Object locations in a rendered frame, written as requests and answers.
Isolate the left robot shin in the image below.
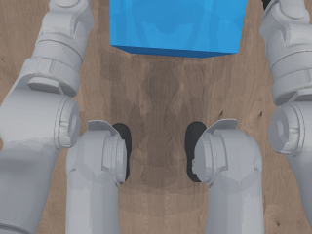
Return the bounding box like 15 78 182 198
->
65 120 122 176

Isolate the left robot forearm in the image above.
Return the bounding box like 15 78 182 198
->
0 0 95 139

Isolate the right robot forearm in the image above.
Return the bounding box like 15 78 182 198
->
259 0 312 106

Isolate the carton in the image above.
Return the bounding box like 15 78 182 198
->
109 0 248 59

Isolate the right robot upper arm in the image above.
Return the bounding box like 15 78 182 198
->
267 101 312 230

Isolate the right robot thigh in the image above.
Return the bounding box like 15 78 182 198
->
197 129 264 234

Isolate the left robot upper arm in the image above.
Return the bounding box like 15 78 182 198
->
0 88 81 234

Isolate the robot right hand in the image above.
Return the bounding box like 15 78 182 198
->
261 0 271 11

